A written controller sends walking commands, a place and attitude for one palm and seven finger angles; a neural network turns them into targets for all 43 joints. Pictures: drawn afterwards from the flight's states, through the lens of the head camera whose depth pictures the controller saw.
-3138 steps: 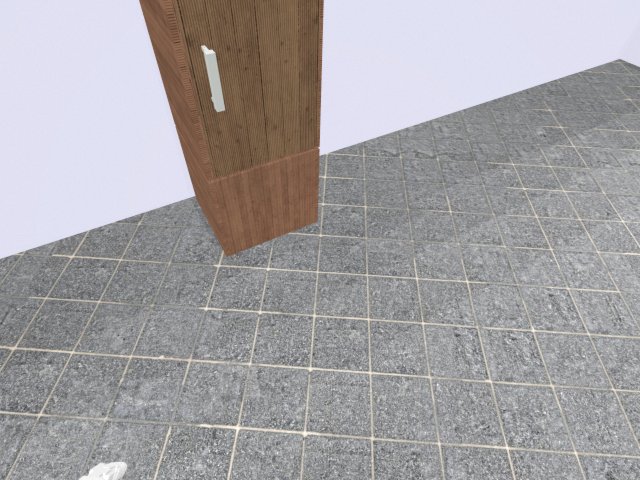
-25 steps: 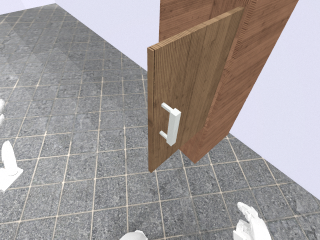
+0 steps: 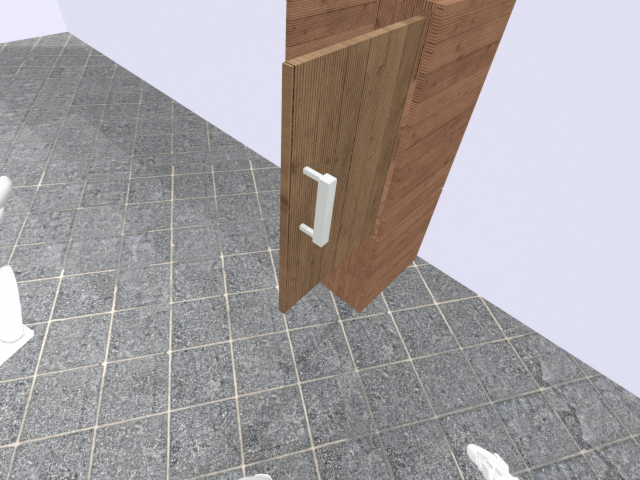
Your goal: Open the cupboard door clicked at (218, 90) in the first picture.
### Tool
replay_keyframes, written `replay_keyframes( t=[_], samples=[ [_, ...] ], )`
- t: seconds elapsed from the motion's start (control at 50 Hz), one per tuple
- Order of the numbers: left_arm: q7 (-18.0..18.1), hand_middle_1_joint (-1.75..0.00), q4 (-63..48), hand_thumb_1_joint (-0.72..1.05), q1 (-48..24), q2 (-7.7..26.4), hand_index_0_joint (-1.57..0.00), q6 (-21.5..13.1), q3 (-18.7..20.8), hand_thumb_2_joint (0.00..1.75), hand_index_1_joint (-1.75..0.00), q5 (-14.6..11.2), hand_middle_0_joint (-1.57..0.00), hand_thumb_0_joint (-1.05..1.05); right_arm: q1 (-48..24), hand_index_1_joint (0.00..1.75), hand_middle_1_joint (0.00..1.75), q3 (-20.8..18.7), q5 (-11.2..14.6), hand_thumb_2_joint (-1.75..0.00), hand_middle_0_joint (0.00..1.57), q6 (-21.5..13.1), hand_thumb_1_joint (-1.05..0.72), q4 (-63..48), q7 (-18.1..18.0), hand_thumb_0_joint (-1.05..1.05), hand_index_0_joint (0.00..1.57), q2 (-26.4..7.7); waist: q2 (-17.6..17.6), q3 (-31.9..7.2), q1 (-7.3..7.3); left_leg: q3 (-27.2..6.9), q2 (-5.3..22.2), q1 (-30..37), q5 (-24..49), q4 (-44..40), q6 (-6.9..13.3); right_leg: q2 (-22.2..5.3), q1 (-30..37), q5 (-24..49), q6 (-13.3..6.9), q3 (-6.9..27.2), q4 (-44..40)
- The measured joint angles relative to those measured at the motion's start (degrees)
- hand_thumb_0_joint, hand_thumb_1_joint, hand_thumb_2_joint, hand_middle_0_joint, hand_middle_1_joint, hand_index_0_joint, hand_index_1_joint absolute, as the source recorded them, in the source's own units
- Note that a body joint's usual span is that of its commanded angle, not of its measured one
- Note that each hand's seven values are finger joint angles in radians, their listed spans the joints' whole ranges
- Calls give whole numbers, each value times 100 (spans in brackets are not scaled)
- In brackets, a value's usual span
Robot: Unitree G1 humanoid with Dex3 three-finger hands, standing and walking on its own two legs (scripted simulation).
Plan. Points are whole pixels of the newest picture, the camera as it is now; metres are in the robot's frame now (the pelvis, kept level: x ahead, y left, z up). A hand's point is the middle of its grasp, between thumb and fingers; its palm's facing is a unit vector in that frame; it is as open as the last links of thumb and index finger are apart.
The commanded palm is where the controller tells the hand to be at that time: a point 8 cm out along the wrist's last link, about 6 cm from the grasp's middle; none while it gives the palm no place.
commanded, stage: stop stepping back and stand still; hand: left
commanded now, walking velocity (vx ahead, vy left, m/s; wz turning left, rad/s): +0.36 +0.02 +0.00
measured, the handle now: (315, 207) +0.58 +0.08 +0.01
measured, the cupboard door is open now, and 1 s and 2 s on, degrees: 93 93 93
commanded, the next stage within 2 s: let the arm hang, fingers relaxed in 0.78 s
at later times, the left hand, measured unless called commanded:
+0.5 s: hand out of the picture +0.10 +0.25 +0.21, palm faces +0.53 -0.70 -0.49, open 7.4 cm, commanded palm +0.05 +0.27 +0.20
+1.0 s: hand (76, 445) +0.13 +0.26 +0.05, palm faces +0.21 -0.84 -0.51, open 7.4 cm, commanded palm none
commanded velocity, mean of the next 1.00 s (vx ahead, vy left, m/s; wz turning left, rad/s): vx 0.10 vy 0.03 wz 0.00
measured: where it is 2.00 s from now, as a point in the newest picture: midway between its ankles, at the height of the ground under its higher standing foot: outside the picture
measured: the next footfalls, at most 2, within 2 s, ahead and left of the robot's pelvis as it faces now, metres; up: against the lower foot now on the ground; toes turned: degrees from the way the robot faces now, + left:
left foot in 0.02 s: +0.13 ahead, +0.08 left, +0.00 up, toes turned +3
right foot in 0.30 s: -0.01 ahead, -0.06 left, +0.00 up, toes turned -6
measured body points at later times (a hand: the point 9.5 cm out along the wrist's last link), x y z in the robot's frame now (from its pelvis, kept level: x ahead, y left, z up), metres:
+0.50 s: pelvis -0.09 -0.03 +0.03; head -0.11 -0.05 +0.47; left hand +0.07 +0.29 +0.24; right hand +0.04 -0.28 -0.08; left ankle -0.07 +0.13 -0.63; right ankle -0.05 -0.06 -0.72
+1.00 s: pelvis -0.08 +0.00 +0.01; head -0.09 -0.04 +0.46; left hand +0.11 +0.30 +0.08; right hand +0.08 -0.25 -0.11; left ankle -0.12 +0.11 -0.72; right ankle -0.05 -0.05 -0.72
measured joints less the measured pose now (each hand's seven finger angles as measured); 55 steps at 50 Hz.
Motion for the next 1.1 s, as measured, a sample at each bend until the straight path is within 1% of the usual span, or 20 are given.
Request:
replay_keyframes(
  t=[0.04, 0.08, 0.14, 0.18, 0.26, 0.3, 0.32, 0.38, 0.42, 0.5, 0.62, 0.7, 0.76, 0.78, 0.84, 0.88, 0.9, 0.94, 1.02, 1.1],
  samples=[
    [104, -31, 438, 88, -287, -142, -22, -21, 82, 90, -31, 18, -21, 1, 200, 30, 30, 30, 35, -90, 21, -21, -91, 104, -109, 1, 21, -39, -96, -160, -58, 66, -145, 534, -172, -389, 261, -162, -98, -198, 76, 89, 483],
    [182, -31, 1170, 88, -967, -476, -21, 65, -4, 90, -31, 59, -21, 1, 152, 30, 30, 5, 21, -90, 21, -95, -91, 145, -211, 1, 21, -156, 37, -39, -183, 126, -207, 648, -52, -434, 509, -241, -611, -110, 245, 67, 1670],
    [187, -31, 1997, 88, -1704, -661, -21, 342, -170, 90, -31, 132, -20, 1, 27, 30, 29, 19, -39, -90, 20, -231, -91, 144, -225, 1, 21, -164, 147, 199, -431, 102, -229, 873, 347, -862, 507, -212, -1519, -35, 213, 126, 2907],
    [131, -30, 2007, 89, -1690, -636, -20, 468, -304, 90, -31, 149, -20, 1, 1, 30, 29, 44, -66, -90, 20, -263, -91, 77, -180, 2, 21, -64, 63, 311, -563, 104, -215, 1035, 495, -1236, 395, -230, -1814, 84, 183, 14, 2771],
    [3, -30, 1167, 89, -718, -652, -20, 439, -618, 90, -31, 186, -20, 1, 97, 30, 30, 9, -98, -90, 20, -273, -91, -274, -104, 1, 21, 14, 85, 315, -723, 136, -90, 937, 196, -1391, 247, -171, -1681, -10, 86, -515, 1609],
    [-38, -30, 627, 89, -232, -444, -21, 338, -595, 90, -31, 250, -20, 1, 130, 30, 30, -57, -84, -90, 20, -240, -91, -459, -95, 1, 21, 20, 14, 300, -643, 190, -95, 429, -697, -613, 129, -196, -1520, 100, -113, -540, 907],
    [-54, -31, 436, 89, -120, -373, -21, 270, -559, 90, -31, 284, -21, 1, 78, 30, 30, -94, -85, -90, 20, -203, -90, -425, -106, 1, 21, -3, 13, 357, -525, 68, -91, 79, -1011, 226, 63, -188, -1647, 603, -251, -556, 918],
    [-124, -31, 400, 88, -191, -271, -21, 19, -352, 90, -31, 359, -21, 1, -12, 30, 30, -160, -168, -90, 20, -58, -91, -21, -134, 1, 21, -77, -29, 288, -247, -236, -127, -671, -721, 2422, -69, -194, -1833, 1085, -435, -583, 899],
    [-75, -31, 815, 88, -413, -331, -22, -147, -210, 90, -31, 354, -22, 1, 36, 30, 30, -177, -155, -90, 20, 7, -91, 127, -179, 1, 21, -120, -6, 105, -171, -282, -41, -735, -281, 2906, -71, -202, -1791, 1091, -364, -585, 583],
    [88, -31, 1840, 88, -889, -639, -21, -192, -145, 90, -31, 298, -21, 1, 70, 30, 30, -232, -84, -90, 20, -85, -91, 158, -279, 1, 21, -313, 176, -60, -171, -269, 75, -152, -194, 2194, 35, -319, -1608, 1683, -146, -602, -131],
    [180, -30, 2225, 89, -939, -1092, -21, -18, -730, 90, -31, 372, -20, 1, 0, 30, 29, -266, -72, -90, 20, -185, -91, 120, -339, 1, 21, -474, 256, -63, -240, -46, 57, 1081, -793, 116, 221, -394, -1435, 1939, -114, -597, -641],
    [198, -31, 1663, 88, -717, -1025, -21, -9, -856, 90, -31, 446, -21, 1, -46, 30, 29, -227, -102, -90, 20, -200, -91, -44, -316, 1, 21, -344, -35, 89, -224, 116, -32, 1727, -938, -933, 303, -377, -1399, 2066, -282, -610, -746],
    [254, -31, 1175, 88, -605, -859, -21, -108, -719, 90, -31, 420, -21, 1, -49, 30, 29, -218, -118, -90, 20, -225, -91, -293, -284, 1, 21, -345, 39, 187, -236, 11, 10, 2157, -851, -1713, 399, -186, -1454, 1968, -254, -718, -588],
    [273, -31, 1054, 88, -608, -787, -21, -156, -642, 90, -31, 401, -21, 1, -71, 30, 29, -233, -116, -90, 20, -235, -91, -348, -272, 1, 21, -349, 110, 220, -245, -96, 63, 2200, -628, -1840, 397, -107, -1506, 1894, -203, -767, -461],
    [306, -31, 988, 88, -712, -588, -21, -237, -401, 90, -31, 357, -21, 1, -145, 30, 29, -212, -59, -90, 20, -204, -91, -353, -198, 1, 21, -252, 63, 309, -221, -93, 100, 2179, -462, -1537, 91, -118, -1538, 1658, 59, -736, -96],
    [270, -31, 1086, 88, -736, -558, -21, -219, -291, 90, -31, 324, -21, 1, -135, 30, 29, -164, -40, -90, 20, -211, -91, -345, -169, 1, 21, -220, 129, 241, -242, -82, 116, 2186, -619, -1409, -2, -102, -1510, 1589, -9, -723, -36],
    [149, -31, 1399, 88, -903, -536, -21, -229, -393, 90, -31, 414, -21, 1, -140, 30, 29, -180, -49, -90, 20, -299, -91, -248, -71, 1, 21, -262, 209, 183, -248, -117, 99, 2089, -685, -1289, 1, -129, -1579, 1567, -79, -759, 50],
    [-256, -30, 2552, 89, -1450, -568, -20, 90, -911, 90, -31, 529, -20, 0, -255, 30, 29, -192, -70, -90, 20, -226, -91, 41, 106, 1, 21, -455, 425, 103, -172, -149, 16, 1896, -801, -1032, 41, -226, -1760, 1459, -291, -796, 313],
    [-727, -30, 5221, 90, -2190, -1080, -19, 975, -1972, 90, -30, 603, -19, 0, -504, 30, 29, -190, -122, -90, 20, 177, -91, 441, 182, 1, 21, -640, 772, 158, -261, -147, -133, 1716, -892, -779, 166, -404, -1981, 1291, -224, -788, 691],
    [-815, -30, 7087, 90, -2395, -1659, -19, 1337, -2606, 90, -30, 622, -19, 1, -461, 30, 29, -84, -169, -90, 20, 428, -91, 728, 204, 1, 21, -372, 437, 545, -399, -114, -229, 1816, -763, -884, 204, -501, -1964, 1293, -186, -741, 771]
  ],
)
